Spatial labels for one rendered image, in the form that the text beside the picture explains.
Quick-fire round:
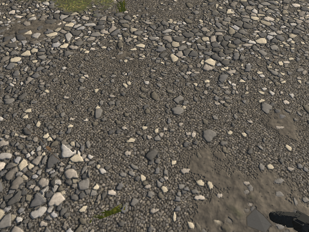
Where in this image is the right robot hand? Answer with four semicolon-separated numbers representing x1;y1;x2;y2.
268;211;309;232

